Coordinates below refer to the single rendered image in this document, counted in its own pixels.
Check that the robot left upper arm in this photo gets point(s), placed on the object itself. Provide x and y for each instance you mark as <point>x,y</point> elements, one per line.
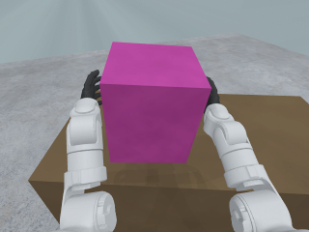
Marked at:
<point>88,212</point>

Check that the carton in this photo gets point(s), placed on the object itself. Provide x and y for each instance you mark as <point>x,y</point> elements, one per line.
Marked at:
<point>153,99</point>

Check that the robot right upper arm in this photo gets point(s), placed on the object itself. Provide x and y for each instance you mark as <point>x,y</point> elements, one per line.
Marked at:
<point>260,211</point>

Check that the left robot forearm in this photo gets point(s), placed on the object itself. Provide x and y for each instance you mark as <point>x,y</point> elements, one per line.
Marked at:
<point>84,149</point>

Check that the left robot hand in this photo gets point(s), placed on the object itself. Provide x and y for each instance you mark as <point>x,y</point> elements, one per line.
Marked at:
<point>90,87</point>

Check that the pedestal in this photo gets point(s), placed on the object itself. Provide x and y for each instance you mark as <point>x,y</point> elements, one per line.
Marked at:
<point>193,196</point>

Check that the right robot forearm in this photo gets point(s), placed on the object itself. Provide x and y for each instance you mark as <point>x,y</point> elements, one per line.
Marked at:
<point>242,170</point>

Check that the right robot hand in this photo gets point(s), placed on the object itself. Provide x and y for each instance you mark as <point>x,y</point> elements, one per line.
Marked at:
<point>213,97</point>

